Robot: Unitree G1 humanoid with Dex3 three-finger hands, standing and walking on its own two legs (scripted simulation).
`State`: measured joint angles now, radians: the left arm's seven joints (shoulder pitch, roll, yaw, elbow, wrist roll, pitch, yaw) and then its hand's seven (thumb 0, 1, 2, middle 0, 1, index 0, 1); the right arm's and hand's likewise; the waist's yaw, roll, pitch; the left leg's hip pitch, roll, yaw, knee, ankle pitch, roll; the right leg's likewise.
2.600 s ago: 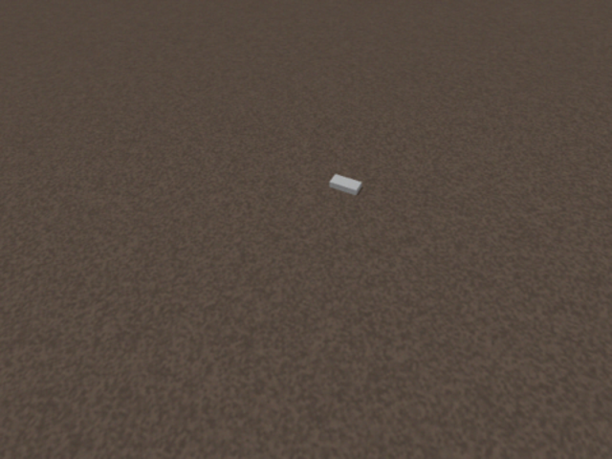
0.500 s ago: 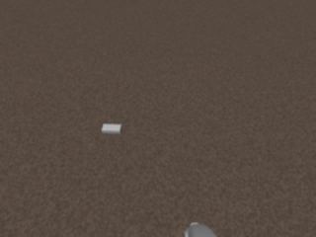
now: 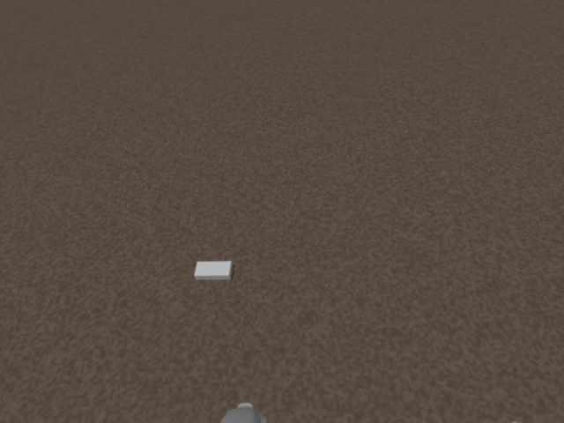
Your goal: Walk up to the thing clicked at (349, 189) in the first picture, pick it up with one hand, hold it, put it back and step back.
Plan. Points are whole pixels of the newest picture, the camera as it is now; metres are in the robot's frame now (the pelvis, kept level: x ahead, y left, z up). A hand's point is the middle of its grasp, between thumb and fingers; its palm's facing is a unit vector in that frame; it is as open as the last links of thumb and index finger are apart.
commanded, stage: walk up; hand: left
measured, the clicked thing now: (213, 270) +0.80 +0.39 -0.75
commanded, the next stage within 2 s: none
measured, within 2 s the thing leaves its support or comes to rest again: neither
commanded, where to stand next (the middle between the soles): +0.45 +0.15 m, yaw -4 degrees
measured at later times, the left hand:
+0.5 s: hand (113, 346) +0.28 +0.35 -0.13, palm faces -0.09 -0.89 -0.45, open 7.4 cm
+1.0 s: hand (81, 297) +0.39 +0.47 -0.15, palm faces -0.10 -0.90 -0.42, open 7.4 cm
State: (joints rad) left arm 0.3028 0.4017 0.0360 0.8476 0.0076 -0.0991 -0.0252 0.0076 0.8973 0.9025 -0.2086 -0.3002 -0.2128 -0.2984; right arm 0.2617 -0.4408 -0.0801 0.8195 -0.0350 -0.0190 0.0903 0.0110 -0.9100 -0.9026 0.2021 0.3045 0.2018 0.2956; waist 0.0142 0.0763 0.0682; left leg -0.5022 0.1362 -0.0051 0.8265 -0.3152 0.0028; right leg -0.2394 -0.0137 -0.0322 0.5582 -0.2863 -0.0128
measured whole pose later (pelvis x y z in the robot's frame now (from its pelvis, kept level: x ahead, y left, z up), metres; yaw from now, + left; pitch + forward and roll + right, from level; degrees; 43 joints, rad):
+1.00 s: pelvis +0.32 +0.18 -0.01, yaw -4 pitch -3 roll -1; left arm 0.32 0.47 0.05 0.94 0.00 -0.06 0.00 0.01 0.90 0.90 -0.20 -0.30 -0.21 -0.30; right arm 0.34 -0.43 -0.07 0.84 -0.02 -0.05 0.06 0.01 -0.91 -0.90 0.20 0.30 0.20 0.30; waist -0.02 -0.03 0.06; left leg -0.33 0.07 0.09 0.68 -0.31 0.02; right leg -0.49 -0.04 0.00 1.08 -0.42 -0.04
